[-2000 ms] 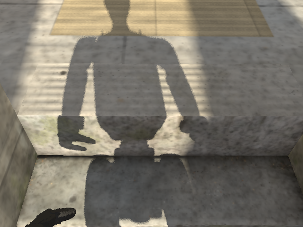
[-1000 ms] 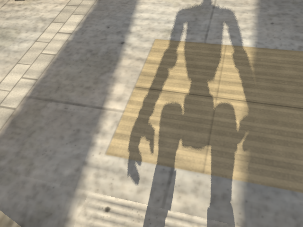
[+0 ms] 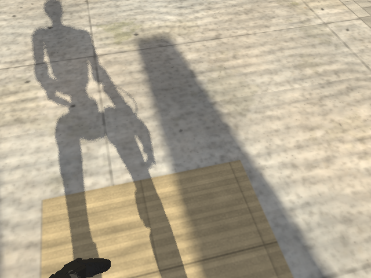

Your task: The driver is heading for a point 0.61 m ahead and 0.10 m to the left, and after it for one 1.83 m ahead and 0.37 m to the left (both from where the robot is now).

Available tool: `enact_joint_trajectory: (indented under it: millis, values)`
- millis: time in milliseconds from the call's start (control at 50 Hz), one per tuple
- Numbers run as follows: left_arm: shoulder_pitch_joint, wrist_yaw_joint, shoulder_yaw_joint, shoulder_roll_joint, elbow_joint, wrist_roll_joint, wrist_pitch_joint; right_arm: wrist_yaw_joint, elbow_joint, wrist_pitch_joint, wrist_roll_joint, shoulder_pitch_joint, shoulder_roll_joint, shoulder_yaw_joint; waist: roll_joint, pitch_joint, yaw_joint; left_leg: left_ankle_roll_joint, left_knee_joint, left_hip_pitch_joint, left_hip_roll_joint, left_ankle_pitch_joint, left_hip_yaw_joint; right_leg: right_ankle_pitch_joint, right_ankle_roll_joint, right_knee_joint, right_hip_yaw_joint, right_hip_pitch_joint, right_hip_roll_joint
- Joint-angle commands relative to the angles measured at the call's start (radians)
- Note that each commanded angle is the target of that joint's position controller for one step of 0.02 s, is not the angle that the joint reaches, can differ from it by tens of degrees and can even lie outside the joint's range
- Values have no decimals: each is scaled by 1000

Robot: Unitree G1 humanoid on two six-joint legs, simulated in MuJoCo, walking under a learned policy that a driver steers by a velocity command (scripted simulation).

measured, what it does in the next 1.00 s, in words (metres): walks ahead, turning left: left foot, then right foot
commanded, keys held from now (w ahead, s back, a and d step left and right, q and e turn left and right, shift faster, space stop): w+e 0.04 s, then w+q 0.94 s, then w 0.02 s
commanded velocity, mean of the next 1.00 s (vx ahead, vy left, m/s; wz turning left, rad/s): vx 0.50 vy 0.00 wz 0.27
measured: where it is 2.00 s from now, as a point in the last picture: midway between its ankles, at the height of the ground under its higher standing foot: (135, 173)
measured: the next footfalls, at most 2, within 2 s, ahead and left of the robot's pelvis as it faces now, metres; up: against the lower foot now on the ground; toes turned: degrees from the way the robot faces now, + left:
left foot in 0.50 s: +0.47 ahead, +0.11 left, +0.00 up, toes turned +4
right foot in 0.98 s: +0.73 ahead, -0.03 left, +0.00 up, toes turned +26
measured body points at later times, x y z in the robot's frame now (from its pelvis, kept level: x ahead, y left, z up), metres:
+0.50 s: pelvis +0.28 +0.02 -0.01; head +0.30 +0.03 +0.44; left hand +0.25 +0.27 -0.15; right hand +0.52 -0.20 -0.09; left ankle +0.42 +0.11 -0.72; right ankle +0.06 -0.09 -0.71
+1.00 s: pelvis +0.56 +0.03 +0.01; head +0.58 +0.04 +0.46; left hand +0.73 +0.33 -0.04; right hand +0.69 -0.23 -0.11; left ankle +0.43 +0.10 -0.71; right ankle +0.70 -0.05 -0.72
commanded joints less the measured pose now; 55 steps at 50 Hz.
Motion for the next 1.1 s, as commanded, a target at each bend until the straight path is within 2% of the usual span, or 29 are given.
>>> enact_joint_trajectory:
  millis: [20, 40, 60, 100, 160, 220, 280, 300, 320, 360, 440, 480, 500, 520, 540, 560, 580, 620, 680, 740, 780, 880, 960, 980, 1000, 1020, 1040, 1060, 1100]
  values:
    - [606, 46, 92, 259, 114, 18, 7, 44, -111, -39, 10, 27, -17, 12, -123, -289, 208, -1, 697, -818, -164, -95, -227, 392, -316, -218, 695, 1032, -251]
    - [586, 41, 121, 272, 150, 27, -4, 57, -144, -44, 33, -138, -35, 2, -38, -82, 250, 30, 871, -1044, -170, -24, -408, 337, -234, -276, 644, 946, -252]
    - [518, 38, 110, 213, 158, -1, -17, 44, -160, -54, 22, -185, -83, -7, -53, -36, 216, 55, 931, -1065, -118, 52, -460, 333, -200, -270, 523, 797, -254]
    - [362, 19, 62, 66, 146, -28, -24, 18, -164, -49, 0, -135, -97, -21, -36, -18, 80, 100, 902, -920, -50, 147, -488, 389, -198, -307, 418, 467, -271]
    - [304, 13, 14, -50, 115, -9, -22, 27, -157, -25, 22, -126, -8, -8, -38, 7, 14, 114, 877, -908, -32, 197, -454, 359, -181, -375, 314, 195, -263]
    - [367, 28, 4, -1, 107, 15, -56, 47, -164, -19, 21, -186, -13, -6, -30, 19, 41, 96, 572, -852, -30, 478, -400, 400, -140, -414, 171, 115, -191]
    - [460, 9, -7, 42, 140, 3, -58, 68, -191, 0, 28, -282, -11, -5, -60, 64, 62, 77, 317, -716, -76, 617, -355, 457, -121, -462, 118, 95, -194]
    - [418, 46, 32, 181, 118, -42, -39, 0, -245, 4, 151, -413, -67, -19, 11, 105, 73, 93, 280, -751, -103, 552, -365, 387, -68, -502, 181, 144, -253]
    - [442, 69, 35, 185, 127, -55, -28, -20, -259, 0, 170, -456, -72, -12, -10, 140, 86, 96, 198, -833, -106, 532, -395, 332, -51, -516, 176, 258, -273]
    - [489, 88, 32, 149, 149, -42, -11, -19, -259, -3, 155, -480, -77, -14, -34, 161, 101, 114, 81, -910, -128, 552, -403, 364, -18, -494, 123, 445, -279]
    - [410, 86, 47, 152, 119, -37, -1, 7, -229, 10, 129, -376, -112, -33, -119, 56, 25, 168, 54, -671, -203, 445, -327, 884, 23, -334, 8, 587, -261]
    - [362, 87, 56, 170, 96, -34, 17, 11, -180, 24, 119, -189, -164, -61, -121, -46, -83, 214, 5, -411, -269, 390, -296, 1082, 54, -41, -28, 564, -228]
    - [323, 94, 55, 170, 62, -27, 15, 10, -147, 32, 112, -29, -225, -83, -42, -126, -154, 257, 13, -128, -198, 450, -432, 890, 85, 253, -36, 351, -192]
    - [450, 76, 12, 26, 27, 0, -8, 6, -137, 29, 107, 17, -300, -95, 217, -254, -50, 442, -8, 240, 59, 322, -892, -70, 161, 690, -5, -80, 6]
    - [422, 61, 8, 47, 6, -31, -46, 1, -145, 30, 104, 15, -258, -80, 220, -349, -72, 507, -242, 286, 127, 84, -1234, -321, 149, 873, 158, -239, 56]
    - [314, 65, 26, 123, -35, -72, -68, -10, -157, 27, 98, -60, -211, -71, 147, -215, -78, 440, -289, 182, 88, 37, -1125, -226, 125, 868, 190, -321, -12]
    - [234, 74, 24, 145, -70, -75, -77, -22, -184, 25, 101, -142, -175, -58, 40, -142, -49, 393, -309, 28, 59, 97, -1008, -137, 114, 821, 184, -301, -58]
    - [190, 79, 30, 146, -105, -35, -68, -27, -189, 17, 102, -200, -152, -45, -45, -61, 23, 378, -347, -185, -10, 239, -865, -77, 124, 704, 173, -227, -112]
    - [197, 79, 27, 123, -135, -17, -37, -27, -197, 23, 110, -187, -177, -52, -26, -15, 59, 370, -363, -309, -63, 347, -767, -64, 151, 564, 141, -211, -138]
    - [93, 85, 22, 132, -171, -16, -22, -39, -215, 29, 114, -161, -220, -68, 2, 15, 30, 322, -351, -414, -114, 433, -678, 70, 196, 295, 105, -160, -123]
    - [7, 82, 10, 106, -192, -23, -22, -44, -211, 36, 124, -124, -230, -74, 38, 11, -10, 291, -333, -431, -143, 389, -662, 201, 210, 111, 104, -90, -92]
    - [-100, 60, 17, 143, -221, -48, -29, -42, -197, 50, 135, -33, -204, -70, 69, 1, -72, 268, -227, -296, -112, 269, -776, 253, 189, -123, 136, -33, -42]
    - [51, 54, 53, 199, -192, -48, -61, -42, -244, 50, 109, -63, -184, -71, 106, -65, 33, 219, 0, -299, -146, 310, -825, 132, 110, -223, 136, 220, -49]
    - [189, 62, 67, 240, -178, -31, -64, -34, -266, 40, 102, -77, -126, -54, 37, -170, 97, 182, 238, -423, -192, 246, -751, 116, 40, -188, 250, 457, -194]
    - [312, 66, 85, 316, -148, -16, -52, -32, -281, 30, 121, 53, -86, -37, -258, -293, 76, 113, 507, -720, -313, -62, -583, -2, -136, -227, 621, 776, -423]
    - [350, 59, 80, 263, -130, -37, -43, -33, -273, 26, 133, 64, -161, -44, -308, -274, 91, 92, 680, -891, -244, -155, -555, -255, -182, -296, 845, 789, -488]
    - [321, 60, 62, 195, -140, -41, -38, -33, -272, 28, 130, -15, -217, -58, -175, -148, 117, 82, 755, -940, -210, -55, -563, -303, -146, -321, 744, 689, -436]
    - [281, 58, 53, 178, -142, -35, -28, -33, -285, 32, 115, -90, -211, -58, -88, -64, 108, 76, 770, -929, -186, 26, -532, -202, -114, -331, 619, 573, -388]
    - [232, 49, 37, 149, -128, -27, -22, -27, -310, 30, 101, -139, -176, -57, -78, 19, 64, 75, 689, -873, -145, 101, -522, 6, -90, -371, 455, 397, -309]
